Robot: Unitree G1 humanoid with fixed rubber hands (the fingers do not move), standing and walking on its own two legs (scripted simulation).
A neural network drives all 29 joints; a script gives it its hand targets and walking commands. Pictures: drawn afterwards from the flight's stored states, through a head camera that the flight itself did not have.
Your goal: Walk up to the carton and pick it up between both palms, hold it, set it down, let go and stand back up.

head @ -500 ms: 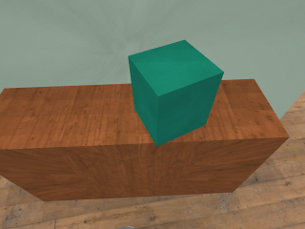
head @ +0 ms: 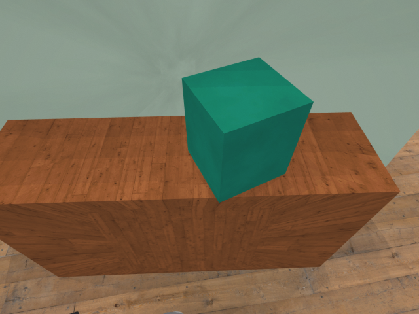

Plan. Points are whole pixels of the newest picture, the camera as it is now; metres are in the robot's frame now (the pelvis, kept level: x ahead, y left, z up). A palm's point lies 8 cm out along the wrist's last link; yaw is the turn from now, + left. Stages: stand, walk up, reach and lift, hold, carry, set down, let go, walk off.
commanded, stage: walk up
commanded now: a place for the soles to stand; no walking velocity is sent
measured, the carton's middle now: (238, 130) +0.53 -0.06 +0.02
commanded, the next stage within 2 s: none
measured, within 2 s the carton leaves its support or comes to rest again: neither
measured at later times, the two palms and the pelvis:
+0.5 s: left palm out of the picture +0.09 +0.30 -0.11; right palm out of the picture +0.07 -0.30 -0.12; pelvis +0.00 -0.01 +0.00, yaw +0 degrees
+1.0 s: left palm out of the picture +0.09 +0.30 -0.11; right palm out of the picture +0.08 -0.30 -0.11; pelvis +0.00 +0.00 +0.00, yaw +0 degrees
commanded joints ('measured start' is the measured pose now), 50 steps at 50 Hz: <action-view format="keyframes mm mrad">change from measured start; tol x32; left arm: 1 -77 227 46 -113 -24 0 22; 50 -84 216 52 -99 -26 -7 19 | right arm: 1 -12 -337 -72 -79 -28 -27 -11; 50 16 -307 -54 -58 -12 -24 -6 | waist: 1 -6 210 -90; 13 -19 -172 -113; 19 12 197 -86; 50 3 116 -144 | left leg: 1 67 212 -511 -422 94 245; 10 -136 6 46 76 -115 35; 15 74 56 -64 -171 393 76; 19 59 228 -508 -426 135 236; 28 -71 31 51 19 -4 39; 35 68 203 -431 -339 338 252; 44 -35 20 28 11 140 44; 50 91 172 -371 -312 391 184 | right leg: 1 -102 64 99 58 -234 -20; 9 191 -286 355 -415 36 -219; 14 61 -194 177 -226 304 -129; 18 -74 54 92 38 -134 -34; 26 216 -250 329 -372 98 -200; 50 0 16 63 23 51 -36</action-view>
